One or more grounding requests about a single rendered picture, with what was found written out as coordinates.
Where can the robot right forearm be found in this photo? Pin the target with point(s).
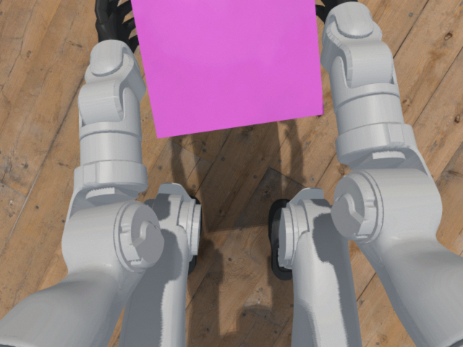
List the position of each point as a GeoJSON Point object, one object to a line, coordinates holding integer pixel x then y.
{"type": "Point", "coordinates": [365, 94]}

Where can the robot left forearm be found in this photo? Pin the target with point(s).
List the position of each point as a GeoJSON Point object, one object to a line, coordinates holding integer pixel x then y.
{"type": "Point", "coordinates": [111, 166]}

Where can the carton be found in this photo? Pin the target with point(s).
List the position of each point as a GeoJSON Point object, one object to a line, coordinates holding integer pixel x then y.
{"type": "Point", "coordinates": [219, 64]}

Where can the left robot upper arm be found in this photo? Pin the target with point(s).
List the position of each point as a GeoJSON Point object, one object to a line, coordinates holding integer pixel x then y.
{"type": "Point", "coordinates": [107, 250]}

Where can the left robot foot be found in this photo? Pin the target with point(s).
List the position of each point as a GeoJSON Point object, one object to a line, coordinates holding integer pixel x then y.
{"type": "Point", "coordinates": [192, 264]}

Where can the right robot foot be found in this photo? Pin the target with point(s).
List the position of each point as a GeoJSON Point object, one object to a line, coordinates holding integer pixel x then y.
{"type": "Point", "coordinates": [274, 218]}

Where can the robot foot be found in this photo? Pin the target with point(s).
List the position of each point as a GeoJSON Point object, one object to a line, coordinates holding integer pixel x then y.
{"type": "Point", "coordinates": [274, 218]}
{"type": "Point", "coordinates": [192, 264]}

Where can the right robot hand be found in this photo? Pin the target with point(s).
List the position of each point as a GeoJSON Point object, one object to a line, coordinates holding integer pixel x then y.
{"type": "Point", "coordinates": [322, 11]}

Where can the left robot hand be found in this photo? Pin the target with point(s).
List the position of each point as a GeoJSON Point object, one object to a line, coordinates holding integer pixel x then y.
{"type": "Point", "coordinates": [109, 22]}

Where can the right robot upper arm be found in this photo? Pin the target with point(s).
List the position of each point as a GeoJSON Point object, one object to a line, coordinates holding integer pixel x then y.
{"type": "Point", "coordinates": [393, 214]}

